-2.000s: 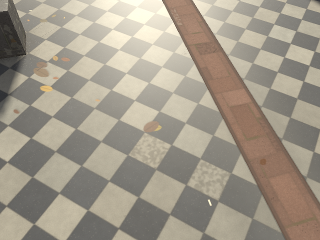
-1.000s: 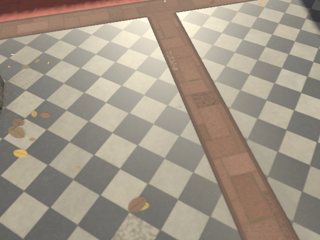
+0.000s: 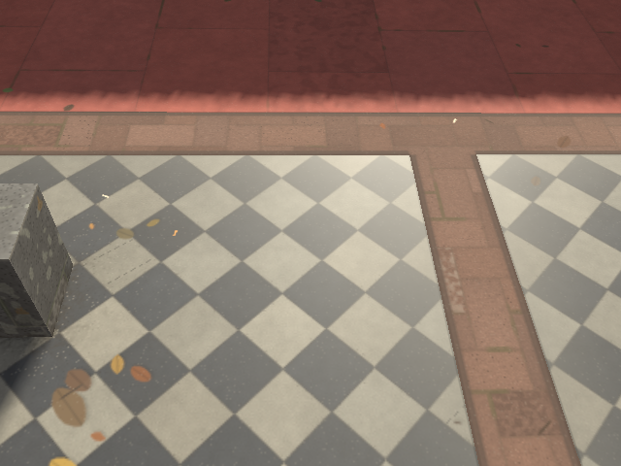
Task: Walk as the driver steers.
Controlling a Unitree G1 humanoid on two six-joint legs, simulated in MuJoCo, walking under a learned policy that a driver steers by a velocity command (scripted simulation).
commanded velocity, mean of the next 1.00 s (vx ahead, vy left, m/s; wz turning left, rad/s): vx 0.22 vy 0.00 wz -0.26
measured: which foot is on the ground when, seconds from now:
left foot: down 0.00-0.26, up 0.28-0.72, down 0.74-1.00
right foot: up 0.00-0.26, down 0.28-1.00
